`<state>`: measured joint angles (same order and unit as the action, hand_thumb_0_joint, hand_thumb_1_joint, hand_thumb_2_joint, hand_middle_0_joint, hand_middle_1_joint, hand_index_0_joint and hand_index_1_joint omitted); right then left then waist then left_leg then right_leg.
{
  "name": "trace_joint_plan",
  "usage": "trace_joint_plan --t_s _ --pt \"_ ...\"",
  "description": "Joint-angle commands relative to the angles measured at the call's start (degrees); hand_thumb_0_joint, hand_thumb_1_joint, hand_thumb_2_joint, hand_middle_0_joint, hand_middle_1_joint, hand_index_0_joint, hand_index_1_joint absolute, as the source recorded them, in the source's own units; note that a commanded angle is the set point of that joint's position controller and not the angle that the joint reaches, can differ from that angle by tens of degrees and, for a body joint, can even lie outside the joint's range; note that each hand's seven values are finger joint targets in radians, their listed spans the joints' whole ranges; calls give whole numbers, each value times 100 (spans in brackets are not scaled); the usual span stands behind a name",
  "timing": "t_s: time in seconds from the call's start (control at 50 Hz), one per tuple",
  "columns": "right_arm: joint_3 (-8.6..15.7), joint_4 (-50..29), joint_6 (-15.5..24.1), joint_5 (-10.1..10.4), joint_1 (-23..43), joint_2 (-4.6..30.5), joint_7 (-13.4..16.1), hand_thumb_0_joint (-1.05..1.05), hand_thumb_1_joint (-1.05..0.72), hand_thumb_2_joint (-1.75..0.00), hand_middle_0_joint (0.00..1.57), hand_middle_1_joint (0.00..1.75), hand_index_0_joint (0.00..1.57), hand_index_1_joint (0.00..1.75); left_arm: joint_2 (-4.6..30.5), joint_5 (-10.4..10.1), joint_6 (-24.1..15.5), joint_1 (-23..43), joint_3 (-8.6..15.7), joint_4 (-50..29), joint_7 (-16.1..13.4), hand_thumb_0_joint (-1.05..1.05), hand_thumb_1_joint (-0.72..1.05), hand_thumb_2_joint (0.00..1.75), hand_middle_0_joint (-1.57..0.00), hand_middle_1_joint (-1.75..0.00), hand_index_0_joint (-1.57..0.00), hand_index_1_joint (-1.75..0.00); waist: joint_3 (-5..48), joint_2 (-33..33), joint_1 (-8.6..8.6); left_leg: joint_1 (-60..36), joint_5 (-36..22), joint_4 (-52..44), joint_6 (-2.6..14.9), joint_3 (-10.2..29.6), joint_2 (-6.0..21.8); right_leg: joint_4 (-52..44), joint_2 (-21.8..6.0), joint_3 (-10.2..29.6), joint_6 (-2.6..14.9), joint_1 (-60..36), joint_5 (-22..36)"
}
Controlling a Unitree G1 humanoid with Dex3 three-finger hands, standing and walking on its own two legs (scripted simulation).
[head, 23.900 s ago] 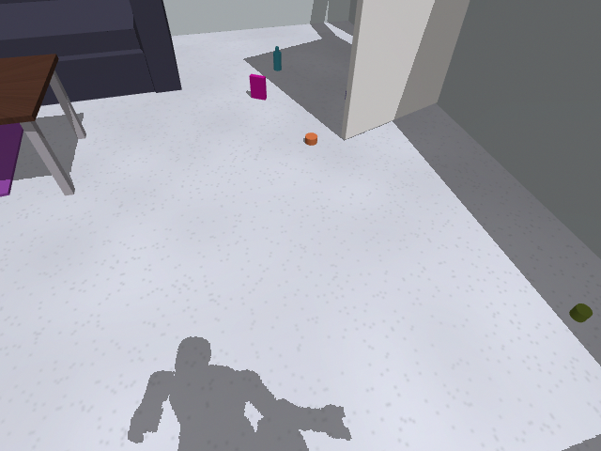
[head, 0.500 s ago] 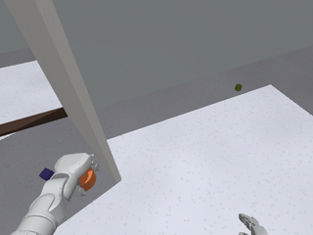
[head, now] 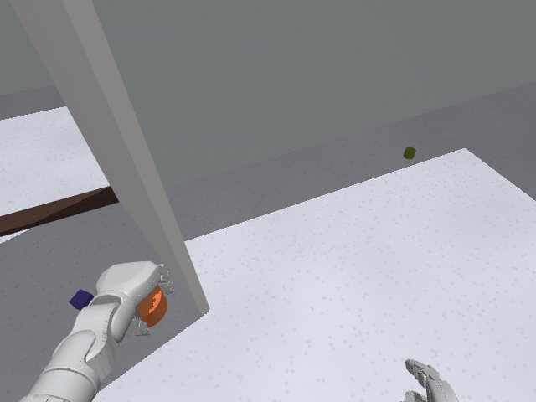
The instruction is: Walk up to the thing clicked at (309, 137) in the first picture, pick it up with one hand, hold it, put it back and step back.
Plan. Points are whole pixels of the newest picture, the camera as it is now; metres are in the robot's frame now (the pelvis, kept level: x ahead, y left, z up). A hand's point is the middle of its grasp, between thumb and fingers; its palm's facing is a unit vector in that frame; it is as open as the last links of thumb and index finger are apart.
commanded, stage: hold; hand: left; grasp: from above
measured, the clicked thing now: (143, 304) +0.31 +0.22 -0.06
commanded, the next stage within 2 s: crouch in 0.38 s
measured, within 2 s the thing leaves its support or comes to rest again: neither
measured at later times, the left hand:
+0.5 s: hand (142, 304) +0.30 +0.22 -0.04, palm faces -0.45 -0.07 -0.89, open 8.9 cm
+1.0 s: hand (161, 328) +0.31 +0.23 -0.18, palm faces -0.43 +0.02 -0.90, open 8.8 cm
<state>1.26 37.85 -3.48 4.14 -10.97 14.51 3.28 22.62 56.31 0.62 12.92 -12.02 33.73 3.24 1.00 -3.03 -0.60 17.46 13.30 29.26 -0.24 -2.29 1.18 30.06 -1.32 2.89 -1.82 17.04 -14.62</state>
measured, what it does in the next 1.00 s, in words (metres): lowers itself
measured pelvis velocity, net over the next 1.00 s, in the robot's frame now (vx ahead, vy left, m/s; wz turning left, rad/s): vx -0.02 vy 0.00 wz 0.02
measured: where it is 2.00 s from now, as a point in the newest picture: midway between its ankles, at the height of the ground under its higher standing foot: outside the picture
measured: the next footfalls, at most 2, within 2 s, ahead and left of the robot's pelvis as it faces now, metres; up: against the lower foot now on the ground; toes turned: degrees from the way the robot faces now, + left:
none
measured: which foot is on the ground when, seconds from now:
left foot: down 0.00-1.00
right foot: down 0.00-1.00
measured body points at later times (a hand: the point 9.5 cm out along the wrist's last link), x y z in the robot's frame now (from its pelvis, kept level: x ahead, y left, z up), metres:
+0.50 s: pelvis +0.01 +0.00 +0.00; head +0.03 -0.03 +0.45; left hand +0.32 +0.22 +0.02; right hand +0.16 -0.26 -0.12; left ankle +0.02 +0.12 -0.74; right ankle +0.01 -0.14 -0.74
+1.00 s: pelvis -0.02 +0.00 -0.07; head +0.07 +0.01 +0.37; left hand +0.33 +0.22 -0.13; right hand +0.09 -0.28 -0.19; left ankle +0.02 +0.12 -0.73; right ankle +0.01 -0.14 -0.73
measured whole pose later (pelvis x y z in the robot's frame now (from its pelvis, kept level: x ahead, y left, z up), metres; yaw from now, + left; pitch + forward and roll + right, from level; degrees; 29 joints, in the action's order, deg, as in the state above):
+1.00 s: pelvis -0.02 +0.00 -0.07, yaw +1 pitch +17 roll -1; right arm 4.4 39.4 -3.2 0.1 -12.6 15.6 0.2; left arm 20.2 66.5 -3.2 27.2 -9.4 60.9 -17.7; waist 7.2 -0.7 3.1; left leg 53.6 24.9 61.2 -0.6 0.6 1.7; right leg 60.4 -0.6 1.1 -2.1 51.5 -26.2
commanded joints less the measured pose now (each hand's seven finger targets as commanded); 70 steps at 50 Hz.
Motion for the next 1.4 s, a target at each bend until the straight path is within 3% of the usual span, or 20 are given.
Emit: trace_joint_plan --t_s 0.0,0.04,0.06,0.1,0.2,0.26,0.44,0.5,0.56,0.64,0.72,0.78,0.86,0.98,1.02,1.06,1.1,1.2,1.34,1.38 --pt "256 -791 249 13 524 713 52 0 -91 -90 20 30 20 30 1189 47 2 1704 686 -1120 -288 0 51 70 -88 -72 -91 -70 1318 152 -37 -811 -759 -417 64 18 -148 -471 328 -231 250 -151 607" --pt "260 -782 235 -4 560 712 57 0 -91 -90 20 30 20 30 1306 57 -24 1809 769 -1208 -316 0 51 72 -89 -73 -92 -70 1376 113 -36 -848 -863 -383 66 6 -165 -486 314 -224 235 -179 714" --pt "264 -751 236 -4 505 716 56 0 -91 -90 20 30 20 30 1148 66 -21 1834 628 -1155 -320 0 52 74 -90 -74 -92 -72 1367 265 52 -876 -889 -350 87 -2 -159 -474 315 -201 216 -168 774" --pt "278 -708 234 -8 482 737 60 0 -91 -90 20 30 20 30 1276 36 -54 1924 748 -1166 -361 0 52 74 -91 -72 -93 -70 1379 154 23 -903 -891 -368 75 11 -152 -482 319 -215 223 -178 770" --pt "323 -675 227 -4 466 736 65 0 -91 -90 20 30 20 30 1213 48 -55 1919 692 -1180 -370 0 51 73 -89 -74 -92 -71 1576 179 19 -1028 -1265 -303 80 -18 -171 -453 307 -214 206 -267 1149" --pt "306 -676 208 4 482 716 57 0 -91 -90 20 30 20 30 1026 -4 -8 1670 533 -1007 -371 0 52 72 -91 -72 -93 -70 1353 349 39 -948 -1200 -341 92 3 -156 -504 307 -244 201 -252 1099" --pt "323 -693 139 7 447 742 55 0 -91 -90 20 30 20 30 1225 79 -59 1921 674 -1039 -400 0 51 71 -89 -72 -92 -69 1400 161 -8 -977 -1255 -370 77 -11 -173 -498 294 -238 226 -306 1142" --pt "334 -733 119 4 465 735 39 0 -89 -90 20 30 20 30 1059 92 -40 1549 620 -908 -435 0 46 62 -82 -70 -86 -66 1332 288 -8 -972 -1243 -384 80 -14 -167 -517 299 -253 226 -317 1112" --pt "347 -711 87 7 424 705 29 0 -89 -90 20 30 20 30 1031 150 -48 1426 647 -777 -522 0 44 63 -83 -67 -86 -64 1300 379 -16 -881 -1389 -298 108 -32 -205 -482 266 -245 188 -300 1341" --pt "354 -607 51 -59 277 719 -6 0 -89 -90 20 30 20 30 905 276 -160 1520 601 -323 -834 0 46 61 -85 -63 -88 -61 1161 619 156 -601 -1162 -89 126 -29 -213 -366 238 -239 167 16 1178" --pt "403 -466 6 -154 129 746 -73 0 -89 -90 20 30 20 30 793 498 -254 1861 552 380 -1311 0 51 59 -89 -62 -91 -59 1204 515 264 -71 -892 403 85 -7 -214 118 237 -267 208 589 893" --pt "490 -296 34 -238 -123 822 -138 0 -89 -90 20 30 20 30 799 668 -331 2551 517 683 -1680 0 56 60 -92 -65 -96 -62 1661 269 388 427 -854 1152 28 -1 -191 837 262 -254 244 1330 838" --pt "578 -295 111 -346 -382 843 -237 0 -90 -90 20 30 20 30 565 926 -379 2828 469 1476 -2142 0 63 64 -99 -65 -102 -63 2167 252 467 1465 -740 2286 22 69 -152 1874 293 -303 297 2415 673" --pt "637 -214 269 -476 -504 953 -242 0 -90 -90 20 30 20 30 943 1104 -330 3607 738 2214 -2597 0 67 67 -101 -68 -104 -65 2839 -187 492 2983 249 3423 30 157 -139 3124 292 -407 361 3899 -208" --pt "664 -132 326 -525 -628 978 -223 0 -90 -90 20 30 20 30 797 1079 -313 3833 679 2377 -2653 0 69 69 -105 -65 -107 -63 3236 -57 642 3383 340 3873 74 233 -98 3572 317 -458 366 4314 -288" --pt "676 -83 384 -575 -644 1010 -194 0 -90 -90 20 30 20 30 1120 1089 -312 4054 874 2328 -2713 0 69 68 -104 -64 -107 -61 3594 -284 595 3728 487 4238 66 289 -103 4007 311 -494 380 4712 -414" --pt "688 -60 415 -611 -646 1027 -187 0 -90 -90 20 30 20 30 1064 1078 -269 4115 881 2349 -2728 0 69 65 -105 -61 -107 -59 3850 -401 663 3950 596 4463 44 384 -65 4336 297 -525 398 5123 -535" --pt "679 20 487 -675 -673 1033 -156 0 -90 -90 20 30 20 30 1274 992 -157 4334 1047 2650 -2713 0 65 68 -103 -62 -104 -60 4028 -200 726 4919 1488 4955 62 438 -75 4888 306 -568 411 5744 -1228" --pt "597 147 630 -755 -763 1077 -247 0 -89 -90 20 30 20 30 1423 1055 -400 4604 1154 2999 -2616 0 72 63 -105 -60 -108 -57 4010 -190 975 5974 1958 5916 94 598 -106 5802 275 -669 424 7025 -1679" --pt "594 156 687 -771 -745 1072 -292 0 -89 -90 20 30 20 30 1565 1052 -534 4880 1200 2696 -2652 0 69 63 -104 -61 -106 -58 4345 -339 944 6090 2048 6154 104 561 -125 5962 296 -669 426 7168 -1778"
